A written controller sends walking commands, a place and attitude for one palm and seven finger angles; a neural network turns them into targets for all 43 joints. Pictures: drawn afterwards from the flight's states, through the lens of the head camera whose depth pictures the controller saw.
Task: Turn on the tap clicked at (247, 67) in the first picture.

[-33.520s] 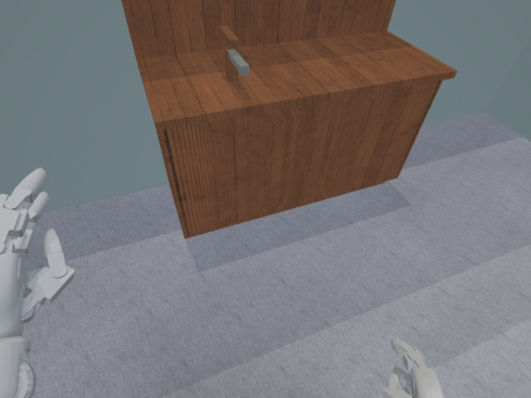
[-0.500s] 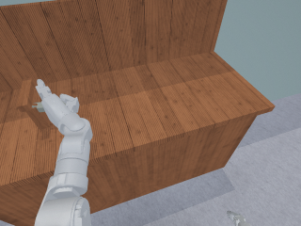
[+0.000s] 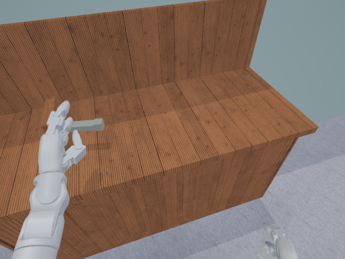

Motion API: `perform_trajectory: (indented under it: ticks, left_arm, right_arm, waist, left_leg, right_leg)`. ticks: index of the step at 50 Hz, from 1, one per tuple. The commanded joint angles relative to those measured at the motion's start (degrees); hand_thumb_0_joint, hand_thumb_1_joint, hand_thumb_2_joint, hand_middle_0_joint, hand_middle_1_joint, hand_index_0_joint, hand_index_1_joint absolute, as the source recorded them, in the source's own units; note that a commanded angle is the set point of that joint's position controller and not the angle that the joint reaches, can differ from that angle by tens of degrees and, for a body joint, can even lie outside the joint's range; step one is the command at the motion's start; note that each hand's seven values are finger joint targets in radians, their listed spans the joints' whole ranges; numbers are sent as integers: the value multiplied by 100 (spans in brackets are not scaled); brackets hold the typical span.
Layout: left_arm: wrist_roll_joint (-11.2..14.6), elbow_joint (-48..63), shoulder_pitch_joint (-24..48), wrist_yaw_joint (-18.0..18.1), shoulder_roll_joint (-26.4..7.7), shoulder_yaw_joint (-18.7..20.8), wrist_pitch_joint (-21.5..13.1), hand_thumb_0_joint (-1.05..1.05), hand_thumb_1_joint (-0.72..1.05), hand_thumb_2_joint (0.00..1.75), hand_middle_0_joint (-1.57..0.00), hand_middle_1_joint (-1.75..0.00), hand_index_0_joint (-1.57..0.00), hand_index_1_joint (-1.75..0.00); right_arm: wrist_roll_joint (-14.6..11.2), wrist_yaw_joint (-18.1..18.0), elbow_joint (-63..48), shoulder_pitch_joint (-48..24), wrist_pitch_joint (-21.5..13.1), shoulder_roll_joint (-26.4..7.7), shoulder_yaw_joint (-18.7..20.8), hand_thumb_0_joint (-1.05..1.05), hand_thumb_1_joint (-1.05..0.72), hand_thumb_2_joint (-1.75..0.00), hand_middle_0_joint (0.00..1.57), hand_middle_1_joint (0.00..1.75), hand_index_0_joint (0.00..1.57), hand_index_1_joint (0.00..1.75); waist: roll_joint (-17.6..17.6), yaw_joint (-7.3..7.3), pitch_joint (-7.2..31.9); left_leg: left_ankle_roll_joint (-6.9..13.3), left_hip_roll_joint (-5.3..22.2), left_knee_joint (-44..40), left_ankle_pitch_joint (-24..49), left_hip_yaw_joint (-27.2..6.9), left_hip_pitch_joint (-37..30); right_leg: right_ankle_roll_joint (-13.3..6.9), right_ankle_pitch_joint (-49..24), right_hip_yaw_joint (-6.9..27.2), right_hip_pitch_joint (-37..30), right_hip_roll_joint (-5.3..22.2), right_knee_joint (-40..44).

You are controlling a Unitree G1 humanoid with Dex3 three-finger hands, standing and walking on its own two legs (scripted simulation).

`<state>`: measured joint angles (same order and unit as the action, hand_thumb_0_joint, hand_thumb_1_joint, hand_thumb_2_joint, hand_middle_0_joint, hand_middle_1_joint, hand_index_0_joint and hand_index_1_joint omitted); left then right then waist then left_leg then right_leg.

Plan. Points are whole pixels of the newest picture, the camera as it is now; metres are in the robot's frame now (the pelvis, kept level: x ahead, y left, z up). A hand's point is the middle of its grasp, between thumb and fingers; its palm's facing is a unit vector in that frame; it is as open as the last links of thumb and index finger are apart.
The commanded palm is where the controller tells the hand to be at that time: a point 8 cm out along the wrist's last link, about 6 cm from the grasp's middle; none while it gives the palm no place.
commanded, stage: draw the hand back beside the body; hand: left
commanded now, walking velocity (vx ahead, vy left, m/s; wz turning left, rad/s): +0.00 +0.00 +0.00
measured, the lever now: (99, 124) +0.48 +0.29 +0.02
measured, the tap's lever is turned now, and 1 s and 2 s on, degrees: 77 77 77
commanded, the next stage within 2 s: step back with the hand held close in 0.90 s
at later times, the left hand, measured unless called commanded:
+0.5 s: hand (57, 171) +0.22 +0.24 +0.15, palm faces +0.38 -0.88 -0.30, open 7.5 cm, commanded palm +0.17 +0.28 +0.16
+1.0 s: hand (54, 182) +0.20 +0.23 +0.16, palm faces +0.39 -0.86 -0.33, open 7.4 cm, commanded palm +0.16 +0.28 +0.17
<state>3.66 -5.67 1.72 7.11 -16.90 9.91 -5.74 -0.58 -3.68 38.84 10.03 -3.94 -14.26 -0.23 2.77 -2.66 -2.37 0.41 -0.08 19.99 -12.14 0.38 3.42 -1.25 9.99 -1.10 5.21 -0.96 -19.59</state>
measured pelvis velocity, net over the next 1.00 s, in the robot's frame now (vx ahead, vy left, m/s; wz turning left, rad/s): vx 0.00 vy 0.00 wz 0.00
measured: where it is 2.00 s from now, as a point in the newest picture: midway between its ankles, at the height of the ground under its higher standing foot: outside the picture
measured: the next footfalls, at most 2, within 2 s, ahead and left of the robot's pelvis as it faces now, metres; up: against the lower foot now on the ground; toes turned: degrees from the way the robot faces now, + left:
none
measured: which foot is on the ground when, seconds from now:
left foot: down 0.00-1.00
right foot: down 0.00-1.00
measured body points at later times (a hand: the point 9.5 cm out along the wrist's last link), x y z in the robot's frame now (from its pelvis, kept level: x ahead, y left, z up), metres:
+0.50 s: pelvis +0.00 +0.01 +0.00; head -0.02 -0.01 +0.45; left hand +0.20 +0.29 +0.17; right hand +0.19 -0.21 -0.08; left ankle -0.01 +0.11 -0.75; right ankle +0.01 -0.11 -0.75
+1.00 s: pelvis +0.00 +0.00 +0.00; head -0.03 -0.02 +0.45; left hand +0.17 +0.28 +0.17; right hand +0.19 -0.22 -0.08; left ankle -0.01 +0.11 -0.75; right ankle +0.01 -0.11 -0.75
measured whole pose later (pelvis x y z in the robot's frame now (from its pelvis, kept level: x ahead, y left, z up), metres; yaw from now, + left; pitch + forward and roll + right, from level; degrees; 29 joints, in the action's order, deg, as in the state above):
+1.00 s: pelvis +0.00 +0.00 +0.00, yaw +0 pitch -7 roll -1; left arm 3.2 20.6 -22.4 5.6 -18.2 14.3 -6.6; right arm 1.3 -2.9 37.9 9.4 -6.4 -12.2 -0.3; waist 3.1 -3.8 -3.0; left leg 0.0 0.8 19.8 -12.1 -0.1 1.0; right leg -1.6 8.8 -1.5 1.6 -1.8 -17.0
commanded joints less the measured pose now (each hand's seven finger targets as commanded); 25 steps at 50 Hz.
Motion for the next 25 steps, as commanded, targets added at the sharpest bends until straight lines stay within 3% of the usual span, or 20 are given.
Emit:
perform_trajectory:
  ticks: [1,4,5,7,10,13,16,17,20,25]
  left_arm:
    - [4,1720,1012,-21,-1178,637,-473,0,90,90,-18,-24,-18,-24]
    - [20,2017,540,-77,-1332,899,-435,0,90,90,-18,-25,-18,-25]
    - [19,2195,477,-96,-1206,795,-435,0,90,90,-18,-25,-18,-25]
    - [28,2336,310,-130,-1088,700,-400,0,90,90,-19,-26,-19,-26]
    - [2,2688,102,-145,-1008,631,-390,0,90,90,-19,-27,-19,-27]
    - [-1,2850,-106,-128,-998,630,-375,0,90,90,-19,-28,-19,-28]
    - [-14,2971,-273,-126,-933,600,-376,0,90,90,-19,-29,-19,-29]
    - [-8,3051,-327,-112,-1010,687,-395,0,90,90,-20,-29,-20,-29]
    - [-18,3309,-651,-93,-1093,833,-429,0,90,90,-20,-30,-20,-30]
    - [-24,3670,-1269,-79,-1089,930,-452,0,90,90,-20,-30,-20,-30]
  right_arm:
    - [25,-28,-954,-740,-289,-514,158,0,-90,-90,20,30,20,30]
    - [47,14,-995,-778,-239,-491,164,0,-90,-90,20,30,20,30]
    - [47,29,-1012,-776,-229,-445,142,0,-90,-90,20,30,20,30]
    - [48,52,-1057,-793,-220,-451,146,0,-90,-90,20,30,20,30]
    - [75,62,-1080,-804,-250,-435,137,0,-90,-90,20,30,20,30]
    - [97,64,-1084,-825,-271,-449,145,0,-90,-90,20,30,20,30]
    - [96,56,-1052,-866,-279,-432,134,0,-90,-90,20,30,20,30]
    - [106,50,-1060,-851,-292,-440,143,0,-90,-90,20,30,20,30]
    - [129,48,-1041,-871,-324,-427,144,0,-90,-90,20,30,20,30]
    - [146,62,-1065,-867,-399,-426,165,0,-90,-90,20,30,20,30]
  waist:
    - [-77,-29,989]
    - [163,-100,879]
    - [289,-76,851]
    - [65,-54,703]
    - [300,-49,719]
    - [-17,-36,639]
    - [128,-31,482]
    - [-51,-44,513]
    - [211,-91,586]
    - [119,-131,514]
  left_leg:
    - [65,-20,-459,982,-3,-156]
    - [28,-14,-486,1133,6,-126]
    - [-4,3,-499,1178,-13,-138]
    - [-13,42,-519,1134,-39,-105]
    - [-33,56,-525,1225,-64,-223]
    - [-10,59,-527,1090,-69,-192]
    - [-16,41,-559,854,-80,-141]
    - [-10,37,-564,817,-107,-119]
    - [-27,28,-537,947,-118,-148]
    - [-22,37,-477,1066,-112,-101]
  right_leg:
    - [-69,-756,30,-457,-40,339]
    - [-84,-864,51,-557,-42,412]
    - [-95,-864,41,-568,-38,398]
    - [-90,-800,24,-501,-62,430]
    - [-97,-791,31,-476,-67,439]
    - [-78,-708,15,-435,-88,475]
    - [-81,-512,30,-371,-78,530]
    - [-77,-500,11,-411,-78,531]
    - [-90,-571,25,-494,-68,519]
    - [-85,-659,15,-513,-64,507]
